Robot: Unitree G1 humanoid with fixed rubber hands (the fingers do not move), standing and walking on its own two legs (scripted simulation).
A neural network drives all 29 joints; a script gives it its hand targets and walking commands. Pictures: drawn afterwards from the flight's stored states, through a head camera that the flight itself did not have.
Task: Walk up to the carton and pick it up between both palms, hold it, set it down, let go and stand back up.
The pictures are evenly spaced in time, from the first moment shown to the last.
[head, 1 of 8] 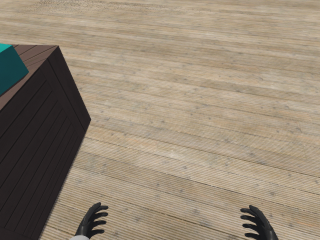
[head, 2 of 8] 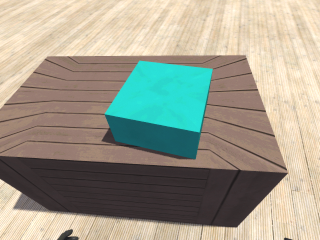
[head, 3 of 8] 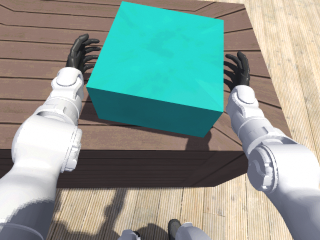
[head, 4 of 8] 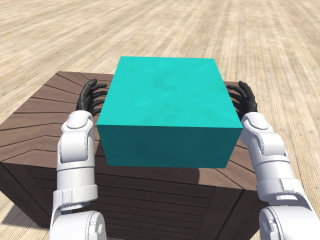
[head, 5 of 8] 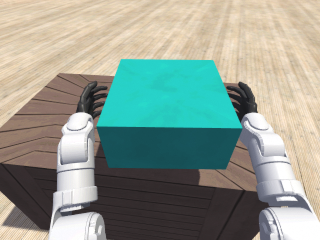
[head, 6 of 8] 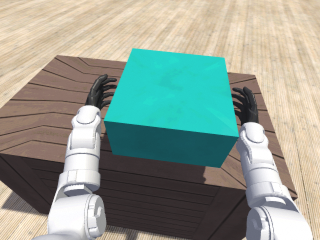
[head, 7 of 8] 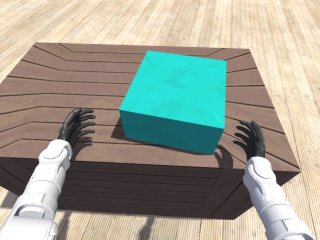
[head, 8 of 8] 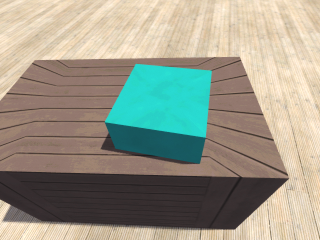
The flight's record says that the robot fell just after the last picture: no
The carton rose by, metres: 0.20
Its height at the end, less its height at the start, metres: +0.00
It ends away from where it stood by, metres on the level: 0.02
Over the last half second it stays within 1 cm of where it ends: yes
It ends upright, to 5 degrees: yes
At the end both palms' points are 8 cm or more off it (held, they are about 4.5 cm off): yes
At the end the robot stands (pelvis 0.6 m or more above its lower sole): yes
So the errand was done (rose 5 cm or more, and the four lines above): yes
